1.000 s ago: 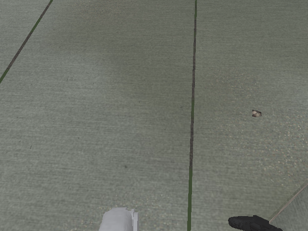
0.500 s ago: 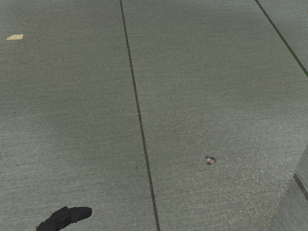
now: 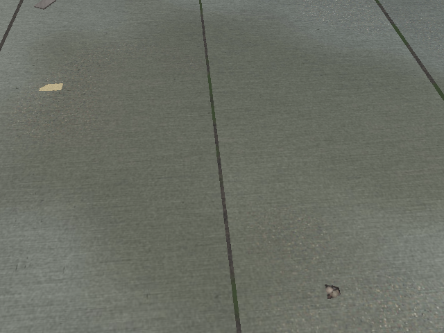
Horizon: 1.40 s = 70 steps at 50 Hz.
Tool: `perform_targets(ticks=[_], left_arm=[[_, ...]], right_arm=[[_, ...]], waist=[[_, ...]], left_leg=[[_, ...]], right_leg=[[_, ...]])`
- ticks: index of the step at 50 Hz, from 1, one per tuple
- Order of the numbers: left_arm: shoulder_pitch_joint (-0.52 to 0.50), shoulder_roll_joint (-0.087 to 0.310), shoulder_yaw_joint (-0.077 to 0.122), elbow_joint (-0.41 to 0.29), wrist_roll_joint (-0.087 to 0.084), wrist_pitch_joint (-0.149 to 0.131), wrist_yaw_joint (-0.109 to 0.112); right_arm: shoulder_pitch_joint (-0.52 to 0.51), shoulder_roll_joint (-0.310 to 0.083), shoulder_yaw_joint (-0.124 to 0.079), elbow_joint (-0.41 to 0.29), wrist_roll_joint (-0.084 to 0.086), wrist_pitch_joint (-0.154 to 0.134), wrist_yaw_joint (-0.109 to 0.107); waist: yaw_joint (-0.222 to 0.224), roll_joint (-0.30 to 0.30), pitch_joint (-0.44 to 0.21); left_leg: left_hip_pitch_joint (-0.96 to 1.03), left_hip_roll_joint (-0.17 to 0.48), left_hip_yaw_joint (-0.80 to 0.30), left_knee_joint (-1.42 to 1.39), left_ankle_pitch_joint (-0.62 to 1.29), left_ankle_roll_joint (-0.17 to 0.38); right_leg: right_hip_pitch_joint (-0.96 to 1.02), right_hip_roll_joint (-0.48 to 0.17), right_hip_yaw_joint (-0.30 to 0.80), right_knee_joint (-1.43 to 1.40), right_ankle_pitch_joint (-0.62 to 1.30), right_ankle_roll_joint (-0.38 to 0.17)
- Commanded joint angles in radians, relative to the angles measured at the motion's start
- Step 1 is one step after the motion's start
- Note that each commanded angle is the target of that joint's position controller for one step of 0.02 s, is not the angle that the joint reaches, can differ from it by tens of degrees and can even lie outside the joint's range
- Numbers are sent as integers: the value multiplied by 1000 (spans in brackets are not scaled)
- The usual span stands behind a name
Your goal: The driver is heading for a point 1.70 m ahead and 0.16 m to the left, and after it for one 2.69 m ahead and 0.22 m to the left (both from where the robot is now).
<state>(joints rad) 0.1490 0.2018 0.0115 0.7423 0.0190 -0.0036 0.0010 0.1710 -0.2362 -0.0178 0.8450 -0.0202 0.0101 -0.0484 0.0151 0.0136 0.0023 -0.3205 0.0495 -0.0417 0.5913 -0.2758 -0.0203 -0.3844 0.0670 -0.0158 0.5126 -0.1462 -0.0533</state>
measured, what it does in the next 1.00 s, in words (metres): walks ahead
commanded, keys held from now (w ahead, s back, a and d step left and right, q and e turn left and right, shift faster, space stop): no key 0.36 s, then w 0.64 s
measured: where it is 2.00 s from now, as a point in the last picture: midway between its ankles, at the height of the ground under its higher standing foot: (219, 229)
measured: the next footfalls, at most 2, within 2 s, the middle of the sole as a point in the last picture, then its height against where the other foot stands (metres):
left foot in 1.04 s outside the picture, level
right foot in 1.60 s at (258, 256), level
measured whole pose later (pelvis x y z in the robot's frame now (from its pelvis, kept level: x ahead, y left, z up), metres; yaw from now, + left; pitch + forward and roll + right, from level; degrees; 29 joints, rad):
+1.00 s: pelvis +0.26 +0.04 +0.00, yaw +0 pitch +3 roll -1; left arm 0.49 0.23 0.04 0.96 -0.01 -0.07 0.01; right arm -0.05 -0.25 0.00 0.80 0.02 -0.10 0.04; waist 0.09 0.03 0.01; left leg -0.57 0.03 0.02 0.52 -0.02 0.05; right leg 0.15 0.00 0.00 0.17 -0.37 0.01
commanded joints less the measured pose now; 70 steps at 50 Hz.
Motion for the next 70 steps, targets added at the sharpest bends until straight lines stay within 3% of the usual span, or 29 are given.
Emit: perform_targets(ticks=[1,4,7,12,18,19,22,26,28,29,30,31,32,33,35,38,42,48,50,51,52,53,54,55,57,59,61,65,70], left_arm=[[-28,87,21,-54,8,-20,7],[-16,87,27,-42,8,-20,16],[-11,89,29,-33,3,-21,13],[0,92,32,-18,-4,-16,17],[2,102,36,-6,-9,-2,27],[40,77,30,21,-6,0,25],[31,112,43,38,-20,-9,18],[-21,82,38,32,-39,-76,-3],[25,81,41,55,-42,-93,-11],[109,98,50,89,-42,-97,-14],[200,153,70,118,-38,-102,-14],[338,251,100,149,-38,-105,-20],[405,222,87,159,-25,-109,-25],[350,166,67,147,-10,-114,-25],[261,132,50,120,-13,-110,-24],[253,91,29,129,-15,-91,-24],[292,161,39,138,-21,-84,1],[322,197,60,177,-41,-78,11],[291,210,67,167,-30,-63,11],[285,195,62,162,-21,-53,12],[284,174,50,138,-6,-48,15],[404,34,15,123,-12,-65,7],[385,82,23,142,-32,-89,3],[293,160,45,110,-60,-106,-1],[181,179,55,78,-53,-116,14],[221,149,58,88,-40,-91,21],[222,122,56,90,-32,-70,20],[62,130,57,36,-19,-68,20],[-118,103,42,-12,-30,-84,1]], right_arm=[[8,-133,-32,-39,8,-16,0],[-31,-76,-12,-29,3,-40,8],[15,-95,-14,-8,14,-51,9],[45,-97,-13,15,17,-45,7],[43,-93,-10,37,17,-33,4],[82,-66,-4,64,16,-33,9],[87,-117,-20,77,33,-35,17],[114,-180,-40,85,43,-73,23],[72,-162,-34,76,49,-82,33],[21,-143,-27,61,52,-85,38],[-27,-109,-15,35,53,-97,41],[-52,-94,-11,4,42,-120,41],[-61,-122,-18,-13,39,-137,41],[-46,-137,-24,-8,59,-143,50],[-53,-107,-19,-4,64,-142,67],[-71,-77,-17,-8,46,-122,83],[-221,-29,11,-61,33,-118,85],[-287,-112,-5,-103,46,-120,92],[-176,-159,-32,-78,45,-121,91],[-15,-194,-56,-27,47,-117,84],[169,-246,-77,16,39,-111,74],[270,-324,-95,39,20,-102,71],[240,-249,-73,34,29,-103,74],[143,-200,-59,21,35,-108,72],[7,-148,-45,-1,16,-115,75],[-29,-109,-35,5,3,-124,82],[-4,-118,-38,25,9,-133,84],[70,-162,-48,53,15,-128,60],[169,-186,-49,83,32,-114,49]], waist=[[0,75,-4],[14,119,-15],[-6,42,-33],[-18,3,-57],[-20,-17,-58],[-21,-15,-88],[-26,28,61],[-37,145,140],[4,128,130],[49,101,107],[85,-11,84],[122,-238,19],[130,-271,-26],[84,-160,-4],[39,-44,30],[18,-92,55],[45,-90,84],[16,-118,105],[-53,-137,14],[-124,-133,-81],[-191,-63,-211],[-134,230,-361],[-144,237,-386],[-124,174,-214],[-57,44,-68],[4,75,-47],[18,65,-15],[-14,20,32],[-82,17,56]], left_leg=[[-46,54,-75,-200,-197,108],[-90,41,-67,-227,-146,74],[-22,29,-47,-171,-4,75],[17,18,-35,-134,125,85],[26,-1,-18,-119,159,81],[34,-6,-9,-142,37,79],[-34,18,-73,-207,-414,142],[55,217,-348,-345,-473,255],[8,192,-295,-304,-334,235],[-51,134,-205,-240,-226,199],[-148,27,-66,-52,-32,139],[-328,-83,63,266,27,70],[-494,-99,-8,497,-232,60],[-566,-48,-57,627,-238,85],[-592,32,-47,623,-78,113],[-493,61,21,472,56,84],[-342,13,88,124,237,29],[-250,-2,51,-74,289,69],[-88,-47,81,-71,224,104],[114,-72,101,-65,206,129],[409,54,-39,-24,174,175],[733,306,-533,-159,-91,337],[708,331,-758,-321,-229,345],[569,303,-616,-336,-245,294],[261,231,-370,-378,-38,251],[124,169,-249,-427,47,239],[60,157,-184,-468,100,263],[103,158,-126,-501,189,269],[188,134,-44,-493,241,224]], right_leg=[[38,-58,77,-102,-252,19],[146,-60,57,-28,-93,17],[133,-69,69,-27,-34,-3],[156,-79,73,4,101,-4],[172,-89,82,13,146,-8],[202,-82,73,2,36,-6],[55,-44,48,26,-431,-20],[-83,-43,-23,168,-243,-26],[46,-53,-18,76,-230,-50],[175,-57,4,13,-217,-64],[311,-125,165,-86,-257,-111],[532,-292,498,-219,-207,-209],[648,-420,721,-292,-86,-276],[642,-441,671,-266,-17,-267],[562,-384,464,-299,26,-216],[436,-287,253,-371,134,-153],[283,-231,121,-416,141,-134],[406,-323,121,-395,201,-103],[449,-304,82,-238,519,-72],[404,-261,46,-55,623,-48],[211,-218,20,221,444,-17],[-172,-28,7,635,-118,61],[-285,-24,150,827,-378,47],[-379,-81,146,884,-316,25],[-312,-178,101,786,-150,10],[-207,-218,107,715,-97,8],[-204,-229,93,660,-76,20],[-328,-240,86,442,106,56],[-288,-189,33,147,271,57]])
Keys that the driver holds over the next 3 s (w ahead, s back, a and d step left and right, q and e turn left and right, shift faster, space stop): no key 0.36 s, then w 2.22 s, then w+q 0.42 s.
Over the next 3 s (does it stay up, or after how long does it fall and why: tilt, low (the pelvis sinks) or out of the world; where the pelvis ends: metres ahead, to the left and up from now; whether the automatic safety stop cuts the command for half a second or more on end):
stays up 1.37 0.02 0.02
